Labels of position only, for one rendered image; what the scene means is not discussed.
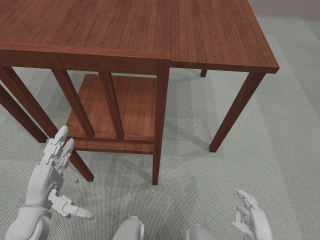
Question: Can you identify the right robot thigh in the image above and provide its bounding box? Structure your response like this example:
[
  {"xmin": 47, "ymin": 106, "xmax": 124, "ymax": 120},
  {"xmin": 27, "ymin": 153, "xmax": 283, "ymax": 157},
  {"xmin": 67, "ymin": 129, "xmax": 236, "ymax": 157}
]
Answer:
[{"xmin": 184, "ymin": 227, "xmax": 216, "ymax": 240}]

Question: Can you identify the left robot hand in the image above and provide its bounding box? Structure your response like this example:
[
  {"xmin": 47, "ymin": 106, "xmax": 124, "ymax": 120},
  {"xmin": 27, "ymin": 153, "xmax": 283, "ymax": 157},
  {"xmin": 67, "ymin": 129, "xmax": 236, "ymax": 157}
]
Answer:
[{"xmin": 25, "ymin": 125, "xmax": 94, "ymax": 220}]

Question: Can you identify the robot left forearm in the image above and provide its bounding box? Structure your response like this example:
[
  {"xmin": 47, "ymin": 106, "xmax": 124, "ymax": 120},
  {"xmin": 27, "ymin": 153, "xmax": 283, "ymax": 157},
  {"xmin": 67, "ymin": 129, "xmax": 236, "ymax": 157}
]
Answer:
[{"xmin": 5, "ymin": 205, "xmax": 52, "ymax": 240}]

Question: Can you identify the right robot hand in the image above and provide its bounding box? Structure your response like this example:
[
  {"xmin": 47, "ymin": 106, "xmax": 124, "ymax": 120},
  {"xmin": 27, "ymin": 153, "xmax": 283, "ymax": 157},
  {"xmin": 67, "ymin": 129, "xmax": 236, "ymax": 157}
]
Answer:
[{"xmin": 232, "ymin": 189, "xmax": 274, "ymax": 240}]

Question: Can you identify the left robot shin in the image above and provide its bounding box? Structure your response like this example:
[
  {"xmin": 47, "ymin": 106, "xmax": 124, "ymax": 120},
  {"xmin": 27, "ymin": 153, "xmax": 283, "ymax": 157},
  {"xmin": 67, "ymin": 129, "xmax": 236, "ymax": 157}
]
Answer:
[{"xmin": 129, "ymin": 216, "xmax": 139, "ymax": 220}]

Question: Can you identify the table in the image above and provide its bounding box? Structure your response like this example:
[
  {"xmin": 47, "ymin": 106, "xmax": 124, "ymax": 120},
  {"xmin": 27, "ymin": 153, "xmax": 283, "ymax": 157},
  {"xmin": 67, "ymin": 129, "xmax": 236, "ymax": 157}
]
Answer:
[{"xmin": 0, "ymin": 0, "xmax": 280, "ymax": 153}]

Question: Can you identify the chair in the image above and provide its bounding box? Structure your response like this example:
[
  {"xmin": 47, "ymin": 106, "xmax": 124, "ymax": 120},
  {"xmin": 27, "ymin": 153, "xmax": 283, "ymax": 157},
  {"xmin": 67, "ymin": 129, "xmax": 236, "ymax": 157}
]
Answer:
[{"xmin": 0, "ymin": 41, "xmax": 171, "ymax": 185}]

